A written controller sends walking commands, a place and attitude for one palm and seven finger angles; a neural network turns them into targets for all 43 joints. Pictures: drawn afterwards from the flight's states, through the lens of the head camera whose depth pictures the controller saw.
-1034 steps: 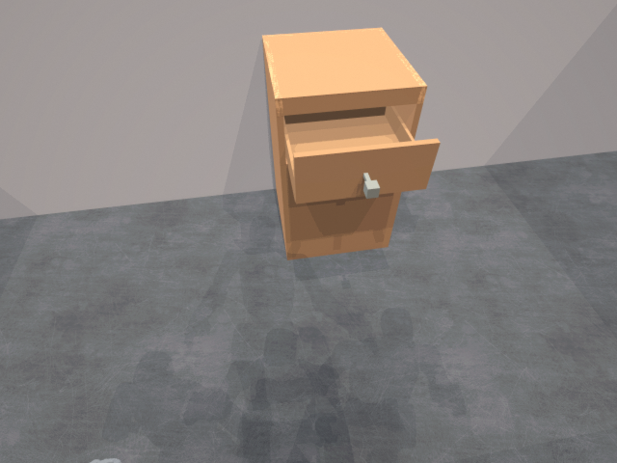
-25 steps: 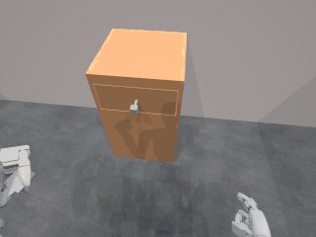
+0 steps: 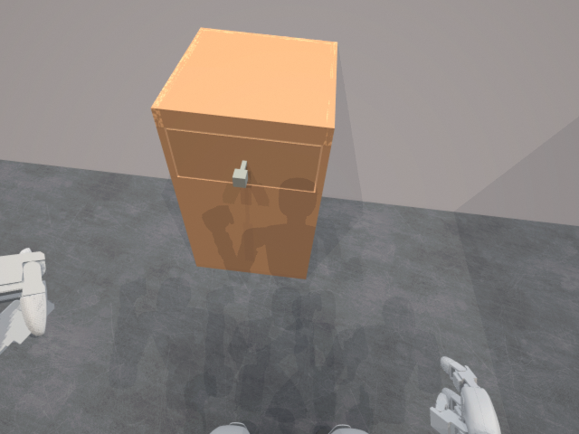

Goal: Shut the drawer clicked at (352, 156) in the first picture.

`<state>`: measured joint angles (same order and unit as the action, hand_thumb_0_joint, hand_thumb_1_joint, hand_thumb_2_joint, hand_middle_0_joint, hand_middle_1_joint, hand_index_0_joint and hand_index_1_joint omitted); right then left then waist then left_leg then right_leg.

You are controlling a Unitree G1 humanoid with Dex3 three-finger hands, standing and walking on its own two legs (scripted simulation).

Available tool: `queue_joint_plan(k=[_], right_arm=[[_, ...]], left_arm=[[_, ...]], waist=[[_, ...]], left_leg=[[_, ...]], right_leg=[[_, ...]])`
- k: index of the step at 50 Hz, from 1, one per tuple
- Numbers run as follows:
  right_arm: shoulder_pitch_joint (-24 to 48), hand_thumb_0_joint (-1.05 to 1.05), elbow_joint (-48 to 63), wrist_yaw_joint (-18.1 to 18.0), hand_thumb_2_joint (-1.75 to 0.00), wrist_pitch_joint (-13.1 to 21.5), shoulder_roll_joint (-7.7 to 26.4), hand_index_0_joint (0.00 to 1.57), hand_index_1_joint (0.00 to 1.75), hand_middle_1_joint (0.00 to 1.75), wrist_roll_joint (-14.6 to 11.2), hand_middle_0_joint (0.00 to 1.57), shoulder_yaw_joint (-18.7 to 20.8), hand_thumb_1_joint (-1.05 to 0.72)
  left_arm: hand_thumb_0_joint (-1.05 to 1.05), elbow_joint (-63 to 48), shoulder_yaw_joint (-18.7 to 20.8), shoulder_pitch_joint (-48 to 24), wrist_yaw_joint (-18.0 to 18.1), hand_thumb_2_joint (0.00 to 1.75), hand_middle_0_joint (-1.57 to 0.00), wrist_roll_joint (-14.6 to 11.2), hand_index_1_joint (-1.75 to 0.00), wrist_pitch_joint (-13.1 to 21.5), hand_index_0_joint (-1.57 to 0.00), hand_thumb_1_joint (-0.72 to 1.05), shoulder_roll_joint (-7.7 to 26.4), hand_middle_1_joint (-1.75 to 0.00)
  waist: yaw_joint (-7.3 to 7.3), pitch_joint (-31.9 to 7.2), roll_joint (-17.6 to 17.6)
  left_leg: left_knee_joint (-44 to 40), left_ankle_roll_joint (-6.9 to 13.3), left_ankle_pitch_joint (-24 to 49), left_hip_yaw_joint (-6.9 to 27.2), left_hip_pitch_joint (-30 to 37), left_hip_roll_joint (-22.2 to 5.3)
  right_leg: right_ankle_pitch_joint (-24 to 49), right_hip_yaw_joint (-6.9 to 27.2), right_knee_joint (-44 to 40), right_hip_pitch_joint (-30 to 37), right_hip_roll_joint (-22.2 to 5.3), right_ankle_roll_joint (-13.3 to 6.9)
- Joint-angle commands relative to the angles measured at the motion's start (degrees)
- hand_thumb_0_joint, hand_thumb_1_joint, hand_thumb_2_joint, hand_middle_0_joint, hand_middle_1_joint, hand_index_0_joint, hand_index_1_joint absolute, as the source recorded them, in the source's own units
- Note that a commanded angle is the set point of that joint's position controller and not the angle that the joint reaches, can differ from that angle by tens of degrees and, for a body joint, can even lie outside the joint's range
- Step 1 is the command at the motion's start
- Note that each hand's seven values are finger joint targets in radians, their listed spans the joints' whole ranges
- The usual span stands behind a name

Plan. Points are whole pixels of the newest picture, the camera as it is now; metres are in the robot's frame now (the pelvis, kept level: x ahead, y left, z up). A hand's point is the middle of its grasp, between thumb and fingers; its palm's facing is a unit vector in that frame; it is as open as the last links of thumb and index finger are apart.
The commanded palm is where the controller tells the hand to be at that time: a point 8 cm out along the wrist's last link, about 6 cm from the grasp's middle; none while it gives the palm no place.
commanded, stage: step back with the hand held close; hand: left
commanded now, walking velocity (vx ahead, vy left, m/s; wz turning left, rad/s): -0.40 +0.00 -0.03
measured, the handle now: (241, 173) +0.73 +0.15 -0.17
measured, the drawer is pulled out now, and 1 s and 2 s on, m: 0.00 0.00 0.00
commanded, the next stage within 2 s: stop stepping back and stand still in 0.40 s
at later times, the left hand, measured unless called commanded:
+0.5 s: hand out of the picture +0.12 +0.24 +0.17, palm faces +0.31 -0.81 -0.49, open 3.2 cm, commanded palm +0.04 +0.27 +0.19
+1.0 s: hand out of the picture +0.01 +0.21 +0.18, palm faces +0.32 -0.84 -0.43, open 3.3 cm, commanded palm -0.05 +0.25 +0.19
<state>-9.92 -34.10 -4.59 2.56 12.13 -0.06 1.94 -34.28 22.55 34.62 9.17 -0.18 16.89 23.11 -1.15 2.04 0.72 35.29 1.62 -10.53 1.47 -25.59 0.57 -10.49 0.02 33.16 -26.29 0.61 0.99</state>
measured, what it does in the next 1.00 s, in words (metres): walks backwards: right foot, then left foot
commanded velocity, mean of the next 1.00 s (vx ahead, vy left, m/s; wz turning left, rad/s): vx -0.07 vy -0.02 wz -0.02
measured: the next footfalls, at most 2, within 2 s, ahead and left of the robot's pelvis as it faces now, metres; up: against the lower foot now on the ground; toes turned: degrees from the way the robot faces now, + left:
right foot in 0.12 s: -0.03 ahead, -0.12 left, +0.00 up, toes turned +4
left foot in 0.44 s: +0.01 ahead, +0.09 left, +0.00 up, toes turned -3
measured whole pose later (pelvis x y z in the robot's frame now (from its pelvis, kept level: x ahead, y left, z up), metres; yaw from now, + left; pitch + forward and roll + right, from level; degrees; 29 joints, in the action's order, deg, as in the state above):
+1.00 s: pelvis -0.20 -0.02 +0.01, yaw -3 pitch -2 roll +0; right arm -16.8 -35.9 -4.3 5.7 9.6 0.5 -1.6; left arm -31.8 21.3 35.0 8.8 -0.6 9.8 22.8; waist -3.5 -2.9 2.5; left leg 30.4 0.0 -12.2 1.1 -17.7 -0.6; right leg -27.4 -4.7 39.2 -17.7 1.0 -1.5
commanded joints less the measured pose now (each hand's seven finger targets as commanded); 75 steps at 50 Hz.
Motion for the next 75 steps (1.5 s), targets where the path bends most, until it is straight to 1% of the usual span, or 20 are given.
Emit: queue_joint_plan(k=[1, 9, 13, 17, 20, 23, 27, 32, 36, 41, 44, 48, 49, 51, 52, 59, 63, 71, 72, 75], right_arm=[[4.7, 0.00, 10.6, -1.2, -0.90, 4.9, 7.3, 0.20, 0.30, 0.30, 0.3, 0.20, 2.6, -0.90], [1.7, 0.00, 4.0, 0.8, -0.90, 7.5, 7.0, 0.20, 0.30, 0.30, 2.4, 0.20, 1.4, -0.90], [4.8, 0.00, 7.5, 0.8, -0.90, 5.6, 5.6, 0.20, 0.30, 0.30, 0.4, 0.20, 1.8, -0.90], [6.5, 0.00, 7.6, 0.2, -0.90, 3.2, 3.7, 0.20, 0.30, 0.30, 0.2, 0.20, 1.8, -0.90], [5.8, 0.00, 7.0, -1.0, -0.90, 2.1, 4.5, 0.20, 0.30, 0.30, 0.6, 0.20, 0.4, -0.90], [3.2, 0.00, 8.0, -0.5, -0.90, 4.2, 6.2, 0.20, 0.30, 0.30, 0.4, 0.20, 2.0, -0.90], [0.7, 0.00, 8.2, 1.1, -0.90, 6.9, 6.7, 0.20, 0.30, 0.30, 0.8, 0.20, 1.6, -0.90], [3.8, 0.00, 10.2, 0.3, -0.90, 5.6, 6.7, 0.20, 0.30, 0.30, 0.8, 0.20, 0.2, -0.90], [3.3, 0.00, 7.4, -0.5, -0.90, 4.1, 6.1, 0.20, 0.30, 0.30, 0.9, 0.20, 0.7, -0.90], [3.1, 0.00, 6.6, -2.2, -0.90, 5.6, 6.7, 0.20, 0.30, 0.30, 0.6, 0.20, -0.7, -0.90], [1.7, 0.00, 6.8, -1.3, -0.90, 7.1, 6.1, 0.20, 0.30, 0.30, 0.4, 0.20, -0.9, -0.90], [3.1, 0.00, 7.9, 0.2, -0.90, 6.5, 5.8, 0.20, 0.30, 0.30, 0.9, 0.20, -1.0, -0.90], [3.3, 0.00, 8.2, 0.2, -0.90, 5.8, 6.3, 0.20, 0.30, 0.30, 1.0, 0.20, -0.7, -0.90], [2.9, 0.00, 8.5, 0.4, -0.90, 4.1, 5.7, 0.20, 0.30, 0.30, 1.0, 0.20, 0.2, -0.90], [2.8, 0.00, 7.7, 0.3, -0.90, 4.6, 6.3, 0.20, 0.30, 0.30, 0.9, 0.20, 0.5, -0.90], [1.0, 0.00, 5.2, -1.9, -0.90, 6.7, 5.6, 0.20, 0.30, 0.30, 1.1, 0.20, -0.7, -0.90], [1.2, 0.00, 6.2, -1.6, -0.90, 7.6, 6.8, 0.20, 0.30, 0.30, 0.3, 0.20, -0.4, -0.90], [1.9, 0.00, 6.3, -0.2, -0.90, 7.8, 5.7, 0.20, 0.30, 0.30, 0.3, 0.20, -0.3, -0.90], [2.1, 0.00, -8.0, 5.5, -0.90, 7.9, 15.9, 0.20, 0.30, 0.30, 1.1, 0.20, 3.5, -0.90], [-1.2, 0.00, -5.4, 5.1, -0.90, 1.4, 8.4, 0.20, 0.30, 0.30, 0.8, 0.20, 1.1, -0.90]], left_arm=[[0.00, -13.2, 9.3, -0.4, 0.9, 0.90, -1.40, 0.5, -1.60, 3.5, -1.40, 0.90, 9.6, -1.60], [0.00, -14.6, 6.5, -1.6, -1.1, 0.90, -1.40, -1.5, -1.60, 6.7, -1.40, 0.90, 10.0, -1.60], [0.00, -11.7, 8.6, 3.9, -1.3, 0.90, -1.40, -3.3, -1.60, 4.8, -1.40, 0.90, 11.2, -1.60], [0.00, -7.9, 9.7, 2.8, -0.1, 0.90, -1.40, -3.3, -1.60, 3.2, -1.40, 0.90, 11.3, -1.60], [0.00, -6.9, 7.7, 1.3, -0.4, 0.90, -1.40, -2.4, -1.60, 2.4, -1.40, 0.90, 9.9, -1.60], [0.00, -9.6, 7.1, 1.8, -1.2, 0.90, -1.40, -2.3, -1.60, 3.1, -1.40, 0.90, 11.6, -1.60], [0.00, -15.6, 5.1, 5.7, -1.2, 0.90, -1.40, -2.9, -1.60, 1.5, -1.40, 0.90, 8.4, -1.60], [0.00, -14.6, 6.5, 6.3, 0.0, 0.90, -1.40, -2.4, -1.60, -2.0, -1.40, 0.90, 8.8, -1.60], [0.00, -14.0, 7.0, -3.6, 0.9, 0.90, -1.40, -3.0, -1.60, -3.1, -1.40, 0.90, 10.3, -1.60], [0.00, -9.7, 0.6, -7.1, 1.2, 0.90, -1.40, -1.5, -1.60, -4.3, -1.40, 0.90, 5.2, -1.60], [0.00, -9.5, 3.7, -4.2, 0.9, 0.90, -1.40, -0.8, -1.60, -2.7, -1.40, 0.90, 7.7, -1.60], [0.00, -11.6, 4.7, 3.4, 0.5, 0.90, -1.40, -0.9, -1.60, -2.6, -1.40, 0.90, 7.9, -1.60], [0.00, -11.6, 4.9, 4.5, 0.4, 0.90, -1.40, -0.7, -1.60, -2.7, -1.40, 0.90, 8.2, -1.60], [0.00, -10.6, 6.6, 4.4, 0.2, 0.90, -1.40, -1.3, -1.60, -3.3, -1.40, 0.90, 9.5, -1.60], [0.00, -14.3, 7.1, -2.3, 0.5, 0.90, -1.40, -1.9, -1.60, -2.2, -1.40, 0.90, 10.7, -1.60], [0.00, -8.2, 3.3, -4.1, 1.0, 0.90, -1.40, -1.0, -1.60, -2.1, -1.40, 0.90, 7.2, -1.60], [0.00, -10.1, 4.0, -3.3, 0.5, 0.90, -1.40, -1.0, -1.60, -1.0, -1.40, 0.90, 7.6, -1.60], [0.00, -9.6, 3.9, -2.1, 0.6, 0.90, -1.40, -1.6, -1.60, -2.2, -1.40, 0.90, 7.0, -1.60], [0.00, 39.1, -16.4, -8.8, -8.1, 0.90, -1.40, 4.3, -1.60, -11.4, -1.40, 0.90, 1.4, -1.60], [0.00, 44.2, -16.8, -10.9, -9.1, 0.90, -1.28, 2.6, -1.47, -16.7, -1.28, 0.90, -4.2, -1.47]], waist=[[0.87, -8.5, -11.5], [0.34, -18.6, -9.4], [0.21, -16.2, 1.3], [0.63, -7.1, 7.8], [-0.49, -5.9, 2.8], [0.91, -15.6, -10.4], [1.54, -15.9, -9.9], [0.77, -5.4, -10.7], [0.20, -5.7, 10.7], [-1.18, 0.6, -4.5], [-0.97, -2.7, -17.6], [1.23, -2.3, -11.5], [1.50, -2.5, -8.6], [1.38, -1.6, 12.0], [0.36, -2.6, 9.3], [-0.07, -1.6, 0.2], [0.68, -3.9, -8.7], [0.35, -4.7, 1.7], [-1.97, -4.0, -2.3], [0.80, -6.8, 4.3]], left_leg=[[-23.1, 7.7, -21.4, 17.1, -19.6, -15.9], [-6.6, 2.1, 35.3, 3.8, 23.1, -8.8], [-2.2, 0.1, 13.5, -0.3, 18.6, -4.0], [14.6, -2.4, -10.3, 2.6, 3.4, 0.3], [-9.0, -1.1, 4.6, 1.3, 6.1, -1.4], [-15.7, 3.5, 40.4, 10.7, 18.8, -14.9], [-16.3, 6.7, 21.8, 10.5, 18.1, -16.5], [-21.4, 0.2, -23.6, 3.5, -1.9, -6.7], [18.0, -2.8, -9.1, 1.0, 10.3, -0.5], [-12.3, 0.8, -16.4, 1.4, 9.7, -4.3], [-29.0, 7.0, -33.3, 25.0, 5.1, -16.1], [-23.2, 4.3, -25.2, 11.4, -4.3, -11.7], [-17.6, 2.3, -24.9, 7.3, -8.4, -8.6], [15.8, -1.1, -15.5, -2.5, -13.7, 0.6], [25.3, -1.4, -12.1, -1.5, -12.0, -1.2], [-5.1, 0.7, -9.8, -5.0, 13.7, -2.7], [-16.8, 3.5, -13.3, 8.3, 7.2, -11.0], [-3.7, -0.1, -3.7, -1.9, 10.6, -3.1], [5.5, 0.0, 10.9, 1.6, 8.0, -5.9], [-1.3, 1.0, 9.6, 3.9, 5.6, -6.7]], right_leg=[[-3.2, 2.6, 16.0, 24.1, 3.8, 0.4], [14.6, 3.2, -7.1, 8.5, 0.0, -0.6], [17.9, 6.6, -11.3, 5.0, -5.6, 0.3], [20.7, 15.2, -16.8, 2.5, -16.9, -10.7], [29.8, 7.7, -7.2, 9.3, -9.0, -4.9], [-8.2, 2.0, 8.3, 6.3, 2.0, -0.3], [-17.3, 3.1, 15.6, 3.9, 1.1, -0.3], [-15.4, -3.2, -9.6, 20.9, 1.2, -2.2], [-34.3, 19.9, -25.6, -5.5, -18.3, -12.2], [-27.5, 1.1, -6.3, -0.8, -9.0, -5.3], [-19.9, -2.6, 21.0, 1.1, -0.1, -1.0], [-17.8, -5.4, 2.2, 18.3, 0.3, -2.5], [-16.9, -4.0, -5.2, 24.1, -0.1, -3.5], [-26.9, 24.8, -24.3, 17.8, -19.0, -11.7], [-22.3, 27.1, -25.2, 13.8, -22.3, -13.2], [-27.9, 7.3, -17.6, -1.5, -12.8, -6.8], [-11.8, 0.7, -3.5, 9.2, -3.8, -0.6], [-10.7, 9.1, -15.9, 9.0, -11.4, -4.8], [14.6, 2.3, -1.4, 4.4, -13.9, -5.2], [4.7, -1.3, 0.5, 8.1, -7.6, -3.1]])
